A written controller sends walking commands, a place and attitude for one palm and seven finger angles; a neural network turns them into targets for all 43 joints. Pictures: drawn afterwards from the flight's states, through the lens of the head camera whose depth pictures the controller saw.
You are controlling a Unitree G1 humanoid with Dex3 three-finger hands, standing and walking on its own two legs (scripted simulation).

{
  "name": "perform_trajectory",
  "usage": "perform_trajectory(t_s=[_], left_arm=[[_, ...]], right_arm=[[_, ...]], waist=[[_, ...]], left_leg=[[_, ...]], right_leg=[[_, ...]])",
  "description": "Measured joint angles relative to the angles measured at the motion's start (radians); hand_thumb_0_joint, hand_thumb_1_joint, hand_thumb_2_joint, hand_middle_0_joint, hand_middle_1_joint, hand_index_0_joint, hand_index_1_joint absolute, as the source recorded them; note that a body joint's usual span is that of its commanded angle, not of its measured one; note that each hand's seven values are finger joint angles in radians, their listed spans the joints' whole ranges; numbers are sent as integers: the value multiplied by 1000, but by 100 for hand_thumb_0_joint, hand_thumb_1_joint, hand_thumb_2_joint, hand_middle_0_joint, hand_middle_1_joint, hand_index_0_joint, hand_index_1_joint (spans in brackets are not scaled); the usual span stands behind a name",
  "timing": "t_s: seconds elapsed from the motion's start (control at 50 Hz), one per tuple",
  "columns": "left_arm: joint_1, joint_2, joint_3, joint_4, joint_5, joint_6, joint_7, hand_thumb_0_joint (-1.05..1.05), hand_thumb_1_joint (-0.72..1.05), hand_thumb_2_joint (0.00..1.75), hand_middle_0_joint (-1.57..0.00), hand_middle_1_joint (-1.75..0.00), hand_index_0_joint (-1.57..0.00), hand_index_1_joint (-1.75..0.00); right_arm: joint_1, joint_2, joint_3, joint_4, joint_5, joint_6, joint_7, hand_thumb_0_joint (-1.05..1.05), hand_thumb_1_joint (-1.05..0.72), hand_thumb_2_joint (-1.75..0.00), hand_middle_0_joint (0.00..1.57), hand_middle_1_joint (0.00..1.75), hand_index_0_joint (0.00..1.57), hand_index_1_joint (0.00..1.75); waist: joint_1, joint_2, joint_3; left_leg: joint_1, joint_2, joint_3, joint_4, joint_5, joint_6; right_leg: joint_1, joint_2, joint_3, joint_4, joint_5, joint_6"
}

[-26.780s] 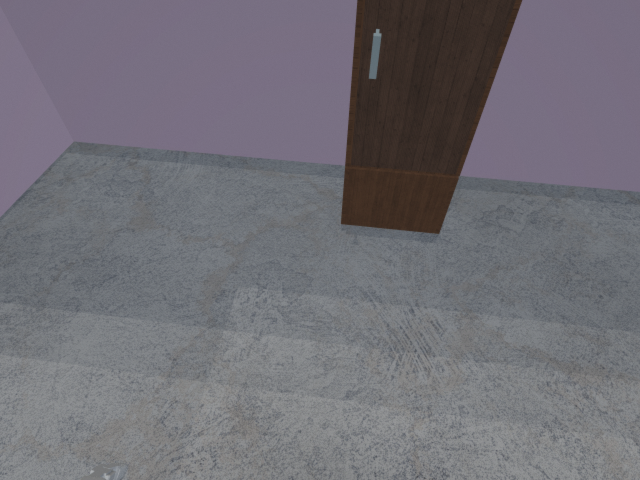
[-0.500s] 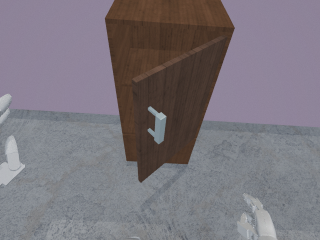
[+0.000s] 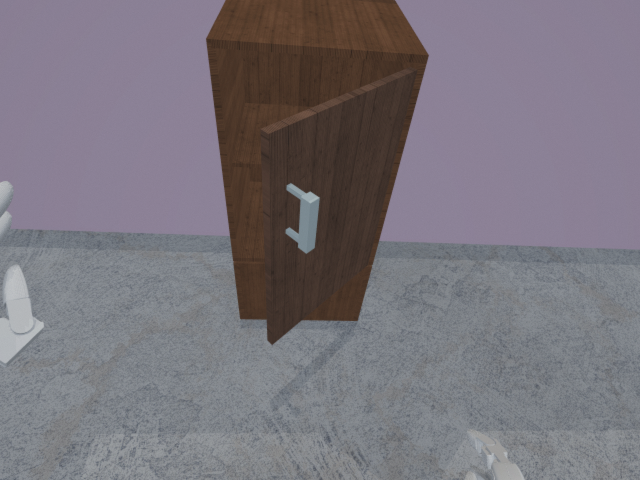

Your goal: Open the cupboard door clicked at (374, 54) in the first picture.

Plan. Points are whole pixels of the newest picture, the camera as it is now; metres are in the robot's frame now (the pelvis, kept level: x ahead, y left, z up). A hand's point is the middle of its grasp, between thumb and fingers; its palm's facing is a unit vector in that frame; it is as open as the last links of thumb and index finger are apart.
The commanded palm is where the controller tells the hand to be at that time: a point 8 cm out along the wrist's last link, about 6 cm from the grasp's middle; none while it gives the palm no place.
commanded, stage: stop stepping back and stand still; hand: left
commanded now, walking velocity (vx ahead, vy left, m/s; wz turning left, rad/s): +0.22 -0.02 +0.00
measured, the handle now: (299, 218) +0.53 +0.07 +0.02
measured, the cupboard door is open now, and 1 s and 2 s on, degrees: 45 45 45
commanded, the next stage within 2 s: let the arm hang, fingers relaxed in 1.22 s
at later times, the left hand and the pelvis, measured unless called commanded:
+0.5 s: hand out of the picture +0.14 +0.27 +0.18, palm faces +0.49 -0.75 -0.44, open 7.4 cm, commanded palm +0.08 +0.31 +0.19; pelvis -0.05 +0.00 +0.01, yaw +2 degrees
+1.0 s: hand out of the picture +0.10 +0.31 +0.17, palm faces +0.45 -0.77 -0.46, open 7.4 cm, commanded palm +0.04 +0.34 +0.19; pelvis -0.09 +0.03 +0.02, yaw +2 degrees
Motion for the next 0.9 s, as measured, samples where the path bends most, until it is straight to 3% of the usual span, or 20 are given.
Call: perform_trajectory(t_s=[0.02,0.08,0.14,0.16,0.2,0.24,0.26,0.34,0.4,0.42,0.46,0.5,0.68,0.9], left_arm=[[-26,-12,4,35,1,4,5,1,88,90,-22,-30,-21,-31],[-87,-37,7,120,8,31,19,1,88,90,-21,-30,-21,-30],[-44,-36,-1,102,14,47,20,1,89,90,-21,-30,-21,-30],[-14,-34,-7,76,18,44,15,1,89,90,-21,-30,-20,-30],[45,-29,-23,22,22,32,3,1,89,90,-21,-30,-20,-30],[65,-33,-37,14,31,3,-4,1,88,90,-21,-30,-21,-30],[58,-35,-39,27,37,-12,-4,1,88,90,-21,-30,-21,-30],[-18,-56,-31,124,51,-38,17,1,88,90,-22,-30,-21,-31],[-53,-86,-27,154,46,-33,32,1,88,90,-21,-30,-21,-30],[-60,-92,-27,153,43,-31,34,1,88,90,-21,-30,-21,-30],[-62,-95,-27,157,40,-29,32,1,88,90,-21,-30,-21,-30],[-42,-94,-29,152,41,-23,25,1,88,90,-21,-30,-21,-30],[-1,-61,-38,100,35,-30,8,1,88,90,-21,-30,-21,-30],[-19,-88,-41,138,33,-5,14,1,88,90,-21,-30,-21,-30]], right_arm=[[5,-1,-1,5,-2,-3,-4,1,-90,-90,21,30,21,31],[13,3,-4,3,-13,-19,-6,1,-90,-90,21,30,21,30],[29,3,-3,-33,-17,-26,8,1,-90,-90,21,30,21,30],[31,-1,-5,-45,-17,-23,13,1,-90,-90,21,30,21,30],[37,-11,-13,-40,-19,-11,20,1,-90,-90,21,30,21,30],[52,-20,-22,-14,-18,-4,18,1,-90,-90,21,30,21,31],[61,-24,-27,-3,-17,-3,14,1,-90,-90,21,30,21,31],[87,-48,-40,16,-10,-20,-11,1,-90,-90,21,30,21,30],[83,-81,-52,5,-7,-39,-16,1,-90,-90,20,30,21,30],[72,-86,-58,5,-6,-42,-15,1,-90,-90,20,30,21,30],[37,-75,-61,9,1,-35,-10,1,-90,-90,20,30,20,30],[8,-64,-55,-6,3,-33,-2,1,-91,-90,20,30,20,30],[-55,-6,-17,-71,-3,-36,21,1,-90,-90,20,30,21,30],[-32,-18,-15,-52,-6,-24,15,1,-90,-90,21,30,21,31]], waist=[[-1,-7,2],[-21,-7,17],[-43,-6,21],[-47,-3,24],[-31,-11,15],[-13,-16,-9],[-6,-19,-22],[2,-16,-41],[-4,24,-29],[-8,35,-18],[-5,22,11],[-7,21,28],[-6,29,66],[15,45,74]], left_leg=[[14,-6,10,-27,16,5],[61,-15,9,-152,79,-23],[65,-17,7,-210,39,-51],[33,-16,8,-149,-31,-61],[-52,-18,3,119,-112,-77],[-89,-1,4,305,-126,-81],[-81,13,10,324,-130,-79],[57,64,34,129,-167,-48],[193,91,26,-74,-127,-24],[214,97,19,-101,-99,-41],[226,86,29,-96,-112,-85],[231,84,40,-92,-126,-98],[218,88,47,-107,-100,-83],[206,76,40,-159,-48,-60]], right_leg=[[-21,-4,14,38,-20,-1],[-92,21,32,135,-68,-15],[-82,39,-7,-5,-63,-38],[-84,39,-12,-39,15,-56],[-104,31,-13,-52,149,-83],[-111,27,-7,-64,171,-86],[-111,23,-7,-75,170,-84],[-117,-1,-21,-79,167,-75],[-134,-1,-42,-32,139,-62],[-142,0,-49,-9,127,-57],[-141,-15,-39,15,117,-53],[-139,-18,-29,14,122,-46],[-136,-13,-22,-42,177,-30],[-121,-20,-30,-141,253,-9]])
